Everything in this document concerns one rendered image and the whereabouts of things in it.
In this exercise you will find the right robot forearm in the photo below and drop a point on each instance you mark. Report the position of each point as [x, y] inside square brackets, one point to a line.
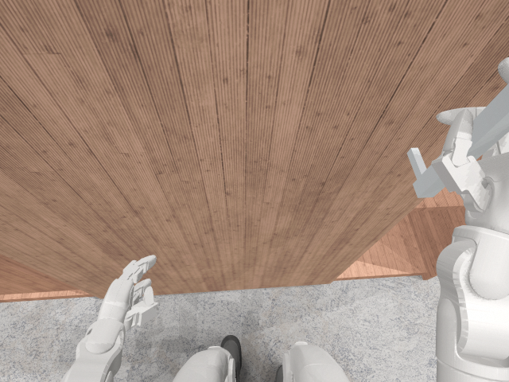
[472, 332]

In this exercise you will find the handle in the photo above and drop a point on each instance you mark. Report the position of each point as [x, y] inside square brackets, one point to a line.
[488, 128]

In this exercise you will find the left robot forearm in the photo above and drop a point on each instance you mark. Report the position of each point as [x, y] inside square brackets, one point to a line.
[99, 353]

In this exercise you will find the robot right hand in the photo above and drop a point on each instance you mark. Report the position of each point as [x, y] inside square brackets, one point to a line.
[485, 208]

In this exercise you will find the robot right thigh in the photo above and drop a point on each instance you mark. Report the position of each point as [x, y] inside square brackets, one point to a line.
[309, 363]

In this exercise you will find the robot left hand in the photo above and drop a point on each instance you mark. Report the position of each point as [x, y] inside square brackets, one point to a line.
[121, 301]

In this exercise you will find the left robot foot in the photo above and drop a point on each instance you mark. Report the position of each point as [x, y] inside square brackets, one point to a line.
[232, 345]

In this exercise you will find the wardrobe door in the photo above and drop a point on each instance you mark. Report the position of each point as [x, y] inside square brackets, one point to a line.
[17, 278]
[245, 143]

